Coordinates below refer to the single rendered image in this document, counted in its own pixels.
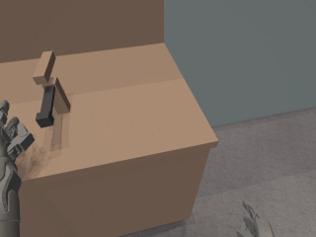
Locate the tap lever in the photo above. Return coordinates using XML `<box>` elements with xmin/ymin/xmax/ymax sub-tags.
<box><xmin>36</xmin><ymin>85</ymin><xmax>55</xmax><ymax>128</ymax></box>

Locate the counter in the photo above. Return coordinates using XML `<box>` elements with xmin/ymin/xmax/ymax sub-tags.
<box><xmin>0</xmin><ymin>0</ymin><xmax>218</xmax><ymax>237</ymax></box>

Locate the robot left hand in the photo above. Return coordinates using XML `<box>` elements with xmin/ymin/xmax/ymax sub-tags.
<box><xmin>0</xmin><ymin>100</ymin><xmax>35</xmax><ymax>163</ymax></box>

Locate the robot right hand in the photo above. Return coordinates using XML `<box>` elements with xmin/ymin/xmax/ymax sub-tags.
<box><xmin>237</xmin><ymin>199</ymin><xmax>275</xmax><ymax>237</ymax></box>

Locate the robot left forearm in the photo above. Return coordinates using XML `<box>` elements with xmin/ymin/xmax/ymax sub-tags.
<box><xmin>0</xmin><ymin>157</ymin><xmax>22</xmax><ymax>237</ymax></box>

